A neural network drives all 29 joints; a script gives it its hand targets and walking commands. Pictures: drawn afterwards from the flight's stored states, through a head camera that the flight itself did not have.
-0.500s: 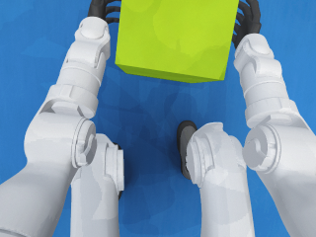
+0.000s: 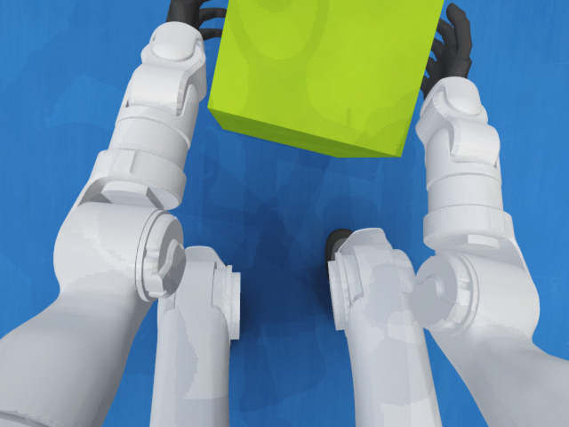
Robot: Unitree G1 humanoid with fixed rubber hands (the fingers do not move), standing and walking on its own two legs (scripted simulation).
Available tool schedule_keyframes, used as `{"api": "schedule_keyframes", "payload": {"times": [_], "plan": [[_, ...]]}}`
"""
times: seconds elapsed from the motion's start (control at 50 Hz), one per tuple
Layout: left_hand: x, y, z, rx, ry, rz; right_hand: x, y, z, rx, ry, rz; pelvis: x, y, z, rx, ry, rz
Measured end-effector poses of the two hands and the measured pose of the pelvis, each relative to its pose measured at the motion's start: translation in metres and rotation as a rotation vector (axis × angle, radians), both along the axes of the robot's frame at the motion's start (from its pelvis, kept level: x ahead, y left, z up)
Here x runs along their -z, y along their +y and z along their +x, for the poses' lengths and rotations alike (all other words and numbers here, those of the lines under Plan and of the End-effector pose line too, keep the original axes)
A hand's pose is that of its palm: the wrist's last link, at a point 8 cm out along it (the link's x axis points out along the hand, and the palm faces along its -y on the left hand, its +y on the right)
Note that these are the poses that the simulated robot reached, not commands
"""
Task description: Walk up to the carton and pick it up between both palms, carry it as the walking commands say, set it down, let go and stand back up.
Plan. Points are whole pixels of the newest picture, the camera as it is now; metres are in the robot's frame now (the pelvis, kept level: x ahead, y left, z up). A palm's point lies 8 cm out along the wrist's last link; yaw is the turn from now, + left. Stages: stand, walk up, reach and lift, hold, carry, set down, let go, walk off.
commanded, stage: reach and lift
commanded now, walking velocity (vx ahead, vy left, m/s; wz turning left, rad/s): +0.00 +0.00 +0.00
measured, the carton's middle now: (308, 67) +0.54 -0.08 -0.21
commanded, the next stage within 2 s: none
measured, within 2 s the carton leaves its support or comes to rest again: neither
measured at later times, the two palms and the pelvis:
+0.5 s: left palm (172, 18) +0.55 +0.07 -0.06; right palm (477, 76) +0.47 -0.22 -0.07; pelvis +0.01 +0.00 +0.04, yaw +0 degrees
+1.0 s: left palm out of the picture +0.53 +0.07 +0.02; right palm (540, 64) +0.46 -0.22 +0.02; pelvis +0.01 +0.00 +0.10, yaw +0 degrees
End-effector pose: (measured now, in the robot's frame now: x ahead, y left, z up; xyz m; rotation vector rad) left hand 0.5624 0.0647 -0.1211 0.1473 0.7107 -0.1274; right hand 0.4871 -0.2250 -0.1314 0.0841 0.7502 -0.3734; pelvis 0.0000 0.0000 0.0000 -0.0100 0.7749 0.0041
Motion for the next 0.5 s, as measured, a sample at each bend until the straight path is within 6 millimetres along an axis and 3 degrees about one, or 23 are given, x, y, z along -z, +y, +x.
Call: {"api": "schedule_keyframes", "payload": {"times": [0.5], "plan": [[-0.056,0.001,-0.012,-0.017,-0.006,-0.046,-0.065,0.001,-0.013,0.026,-0.015,-0.011,-0.042,0.001,0.008,0.000,0.057,-0.002]]}}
